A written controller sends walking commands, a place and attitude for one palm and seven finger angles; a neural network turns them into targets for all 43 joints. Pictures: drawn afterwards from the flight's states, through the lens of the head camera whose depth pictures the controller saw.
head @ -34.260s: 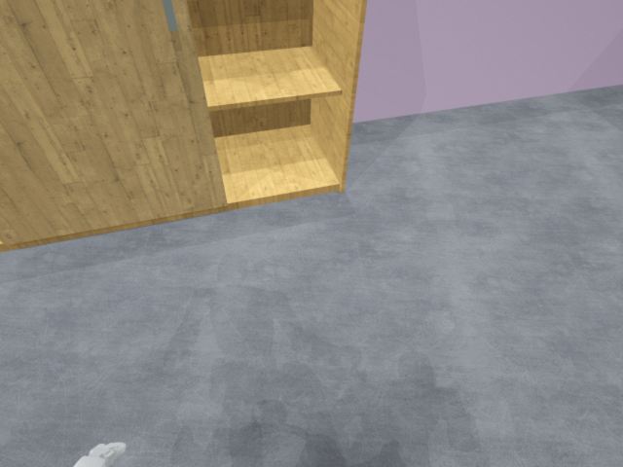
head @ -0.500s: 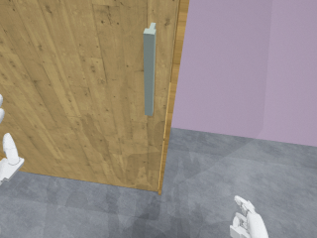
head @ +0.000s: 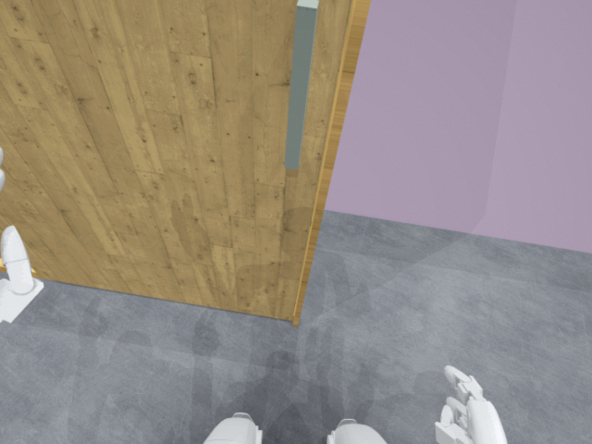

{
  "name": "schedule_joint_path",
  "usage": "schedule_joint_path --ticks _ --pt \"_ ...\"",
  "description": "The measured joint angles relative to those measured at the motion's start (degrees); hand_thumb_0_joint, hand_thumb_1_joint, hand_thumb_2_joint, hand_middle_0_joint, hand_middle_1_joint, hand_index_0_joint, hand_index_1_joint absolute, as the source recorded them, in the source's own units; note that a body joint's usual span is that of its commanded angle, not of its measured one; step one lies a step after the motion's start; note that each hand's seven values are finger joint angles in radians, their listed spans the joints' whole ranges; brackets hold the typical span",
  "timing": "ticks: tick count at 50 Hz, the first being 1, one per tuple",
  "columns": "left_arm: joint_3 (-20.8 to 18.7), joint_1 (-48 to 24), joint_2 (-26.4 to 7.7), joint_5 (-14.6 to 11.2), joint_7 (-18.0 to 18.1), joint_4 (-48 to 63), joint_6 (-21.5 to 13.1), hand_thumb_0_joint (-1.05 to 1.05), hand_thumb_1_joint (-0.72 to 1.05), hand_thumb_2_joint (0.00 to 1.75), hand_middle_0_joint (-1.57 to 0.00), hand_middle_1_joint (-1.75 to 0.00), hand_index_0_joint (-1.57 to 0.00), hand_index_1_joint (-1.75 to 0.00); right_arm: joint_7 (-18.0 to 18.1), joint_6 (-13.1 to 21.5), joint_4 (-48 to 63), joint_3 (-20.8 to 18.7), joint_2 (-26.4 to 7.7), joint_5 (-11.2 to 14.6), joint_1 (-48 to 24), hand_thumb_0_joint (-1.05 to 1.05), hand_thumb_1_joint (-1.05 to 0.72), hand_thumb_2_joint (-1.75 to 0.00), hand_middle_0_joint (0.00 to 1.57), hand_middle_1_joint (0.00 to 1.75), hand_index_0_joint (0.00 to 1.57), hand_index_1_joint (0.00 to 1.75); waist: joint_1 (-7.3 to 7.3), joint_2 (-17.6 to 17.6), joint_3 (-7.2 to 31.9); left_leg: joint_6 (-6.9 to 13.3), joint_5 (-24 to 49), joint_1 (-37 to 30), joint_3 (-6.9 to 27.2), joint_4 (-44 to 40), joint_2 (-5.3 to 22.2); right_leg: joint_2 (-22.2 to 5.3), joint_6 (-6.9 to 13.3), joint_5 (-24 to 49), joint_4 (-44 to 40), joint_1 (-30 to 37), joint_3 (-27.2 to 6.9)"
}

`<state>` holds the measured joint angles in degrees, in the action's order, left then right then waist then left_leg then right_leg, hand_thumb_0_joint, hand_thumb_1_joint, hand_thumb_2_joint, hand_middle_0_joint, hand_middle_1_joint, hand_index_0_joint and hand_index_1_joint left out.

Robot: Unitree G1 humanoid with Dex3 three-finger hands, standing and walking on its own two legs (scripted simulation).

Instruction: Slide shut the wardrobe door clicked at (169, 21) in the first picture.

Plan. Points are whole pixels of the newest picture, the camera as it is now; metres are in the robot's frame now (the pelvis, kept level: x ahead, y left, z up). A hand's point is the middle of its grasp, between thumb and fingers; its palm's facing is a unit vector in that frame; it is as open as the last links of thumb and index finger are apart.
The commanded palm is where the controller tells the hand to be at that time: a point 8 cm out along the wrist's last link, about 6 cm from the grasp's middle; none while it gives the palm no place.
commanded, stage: step back with the hand held close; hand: left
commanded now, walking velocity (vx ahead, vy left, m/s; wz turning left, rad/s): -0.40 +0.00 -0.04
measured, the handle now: (300, 90) +0.54 +0.04 +0.18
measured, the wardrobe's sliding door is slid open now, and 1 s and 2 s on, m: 0.00 0.00 0.00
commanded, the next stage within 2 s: stop stepping back and stand still in 0.20 s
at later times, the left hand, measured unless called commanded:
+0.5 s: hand (25, 383) +0.14 +0.22 +0.18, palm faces +0.28 -0.83 -0.48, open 7.4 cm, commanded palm +0.07 +0.27 +0.20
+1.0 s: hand out of the picture +0.06 +0.23 +0.19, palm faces +0.36 -0.83 -0.41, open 7.4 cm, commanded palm +0.00 +0.28 +0.20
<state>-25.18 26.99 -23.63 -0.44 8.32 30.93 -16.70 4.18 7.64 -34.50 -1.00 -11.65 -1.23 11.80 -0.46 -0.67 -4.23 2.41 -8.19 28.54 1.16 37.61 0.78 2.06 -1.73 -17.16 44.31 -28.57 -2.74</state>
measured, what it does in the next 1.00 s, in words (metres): walks backwards: right foot, then left foot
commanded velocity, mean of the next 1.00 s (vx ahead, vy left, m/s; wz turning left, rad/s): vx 0.02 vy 0.00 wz -0.01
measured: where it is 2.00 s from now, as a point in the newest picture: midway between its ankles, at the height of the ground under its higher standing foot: outside the picture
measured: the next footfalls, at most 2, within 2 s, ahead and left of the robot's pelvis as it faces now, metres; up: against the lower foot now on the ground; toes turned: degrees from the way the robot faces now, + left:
right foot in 0.22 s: -0.07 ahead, -0.10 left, +0.00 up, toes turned -4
left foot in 0.36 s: +0.02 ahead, +0.08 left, +0.00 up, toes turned -5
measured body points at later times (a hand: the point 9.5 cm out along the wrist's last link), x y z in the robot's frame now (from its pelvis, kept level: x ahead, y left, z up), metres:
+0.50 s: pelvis -0.10 -0.02 +0.02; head -0.08 +0.01 +0.46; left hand +0.12 +0.26 +0.21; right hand +0.05 -0.27 -0.05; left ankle -0.02 +0.08 -0.72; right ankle -0.11 -0.13 -0.72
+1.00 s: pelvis -0.16 -0.01 +0.01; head -0.18 +0.01 +0.46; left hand +0.03 +0.27 +0.21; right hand -0.04 -0.24 -0.08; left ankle -0.13 +0.10 -0.68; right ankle -0.11 -0.11 -0.72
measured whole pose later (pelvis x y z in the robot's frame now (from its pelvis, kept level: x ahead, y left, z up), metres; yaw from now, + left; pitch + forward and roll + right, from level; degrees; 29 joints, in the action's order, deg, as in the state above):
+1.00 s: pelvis -0.16 -0.01 +0.01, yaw -3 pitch -2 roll -1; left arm -22.2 29.6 -23.4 -0.4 7.7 28.4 -12.9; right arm 2.5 6.2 -38.3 1.2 -9.5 -1.1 16.2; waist -1.0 -2.1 1.6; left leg 1.1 -24.2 24.9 0.0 54.0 0.1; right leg 1.5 3.4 -13.2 33.4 -18.0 3.4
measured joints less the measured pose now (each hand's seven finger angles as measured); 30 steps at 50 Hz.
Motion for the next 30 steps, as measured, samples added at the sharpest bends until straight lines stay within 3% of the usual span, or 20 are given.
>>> schedule_joint_path --ticks 2,4,8,11,12,14,16,18,19,21,24,27,30 --pt "-1.04 -0.15 -1.13 0.01 -0.16 0.13 -0.21 0.01 0.88 0.90 -0.22 -0.31 -0.21 -0.30 -0.18 0.63 -0.73 -0.30 1.48 -0.31 0.30 0.02 -0.90 -0.89 0.21 0.30 0.21 0.30 -0.13 0.37 0.43 -0.20 0.71 -0.02 1.23 -1.91 0.68 2.36 0.43 -4.32 8.68 0.63 0.20" --pt "-2.29 0.78 -1.74 -0.58 0.03 0.94 -0.65 0.01 0.88 0.89 -0.22 -0.31 -0.21 -0.30 -0.74 1.37 -1.22 -0.11 2.57 -0.45 0.94 0.02 -0.90 -0.89 0.21 0.30 0.21 0.30 0.32 0.55 1.85 -0.64 2.25 0.12 1.77 -4.48 1.64 3.42 0.71 -7.44 9.60 3.99 1.59" --pt "-3.02 3.35 -1.29 -2.00 0.69 2.48 -0.94 0.01 0.89 0.90 -0.22 -0.31 -0.21 -0.30 -1.71 2.69 -1.80 0.83 3.55 -0.62 0.88 0.02 -0.90 -0.89 0.21 0.30 0.21 0.30 1.77 0.17 4.77 -1.78 5.95 1.20 0.46 -9.17 3.03 2.39 1.75 -9.68 -4.78 14.04 3.81" --pt "-1.57 2.10 -0.43 -2.21 0.12 1.54 -0.92 0.01 0.89 0.90 -0.21 -0.31 -0.20 -0.30 -1.93 2.82 -2.09 1.22 3.13 -1.00 -1.48 0.01 -0.90 -0.89 0.21 0.30 0.21 0.30 3.06 0.36 4.48 -2.54 7.98 3.25 -1.31 -9.65 3.70 1.02 3.07 -2.99 -18.77 19.73 3.21" --pt "-0.26 1.20 0.41 -2.13 -0.26 0.65 -0.77 0.01 0.89 0.90 -0.21 -0.31 -0.20 -0.30 -1.80 2.21 -2.87 1.21 2.65 -0.96 -2.59 0.01 -0.90 -0.89 0.21 0.30 0.21 0.30 3.29 1.60 3.73 -3.00 5.82 3.65 -0.67 -8.20 4.24 1.80 2.90 -2.20 -18.74 19.50 3.04" --pt "1.77 0.73 0.54 -2.06 -0.82 -0.66 -0.17 0.01 0.89 0.90 -0.21 -0.31 -0.20 -0.30 -1.27 1.19 -4.36 1.32 2.44 -0.70 -3.09 0.01 -0.90 -0.89 0.21 0.30 0.21 0.30 3.41 1.39 3.97 -3.63 -2.81 3.55 0.36 -1.35 2.66 1.46 2.24 -2.15 -17.95 18.71 1.94" --pt "2.34 1.32 -0.36 -1.80 -1.39 -0.73 0.61 0.01 0.89 0.90 -0.22 -0.31 -0.21 -0.30 -0.77 0.38 -4.50 1.52 2.69 -0.19 -2.02 0.02 -0.90 -0.89 0.21 0.30 0.21 0.30 3.06 -0.72 5.43 -3.68 -6.32 1.75 -0.43 3.60 0.56 0.07 1.78 -2.22 -17.40 17.60 0.82" --pt "1.62 2.24 -1.47 -1.81 -1.65 -0.06 1.39 0.01 0.89 0.90 -0.22 -0.31 -0.21 -0.30 -0.01 -0.26 -3.18 2.09 2.27 0.12 -0.90 0.02 -0.90 -0.89 0.21 0.30 0.21 0.30 1.97 -1.97 6.29 -3.35 -1.25 -3.10 -1.65 -0.54 -0.20 -0.60 1.48 -2.33 -15.89 16.25 0.62" --pt "1.20 2.31 -1.97 -1.97 -1.65 -0.01 1.73 0.01 0.88 0.90 -0.22 -0.31 -0.21 -0.30 0.36 -0.30 -2.38 2.10 1.76 0.32 -0.71 0.02 -0.90 -0.89 0.21 0.30 0.21 0.30 1.10 -1.88 6.28 -2.35 -2.29 -5.23 -1.66 -4.46 -0.35 -0.72 1.25 -2.50 -13.79 14.92 1.30" --pt "0.49 1.66 -3.19 -2.32 -1.40 -1.07 2.57 0.01 0.88 0.89 -0.22 -0.31 -0.21 -0.30 0.47 -0.17 -1.50 1.59 1.57 0.62 -1.30 0.02 -0.90 -0.89 0.21 0.30 0.21 0.30 -0.07 -2.96 4.82 -0.96 -3.37 -6.59 -2.05 -7.43 -1.49 -1.62 1.44 -3.44 -9.05 12.33 1.04" --pt "-0.24 3.05 -3.95 -2.92 -0.99 -2.21 4.29 0.01 0.89 0.89 -0.22 -0.31 -0.21 -0.30 0.03 0.41 0.18 1.54 1.11 0.67 -1.21 0.02 -0.90 -0.89 0.21 0.30 0.21 0.30 -0.95 -3.14 3.50 -0.95 -0.68 -7.85 -2.63 -9.50 -1.60 -1.25 1.70 -5.93 -9.91 11.52 1.21" --pt "-0.03 5.95 -3.64 -2.93 -0.84 -1.66 5.16 0.01 0.89 0.89 -0.22 -0.31 -0.21 -0.30 -0.15 0.59 1.29 1.62 0.04 0.83 0.23 0.02 -0.90 -0.89 0.21 0.30 0.21 0.30 -2.09 -1.49 3.47 -1.37 0.26 -7.93 -1.40 -8.99 -0.93 -0.39 2.28 3.05 -14.45 13.48 2.60" --pt "0.77 8.63 -2.54 -2.50 -0.86 -0.62 4.75 0.01 0.89 0.89 -0.22 -0.31 -0.21 -0.30 -0.32 -0.49 0.20 0.95 -1.01 0.78 2.39 0.01 -0.90 -0.89 0.21 0.30 0.21 0.30 -1.33 -0.52 5.61 -2.16 -7.63 -5.80 -0.03 -2.76 -0.89 0.06 3.42 3.33 -15.62 13.84 3.46"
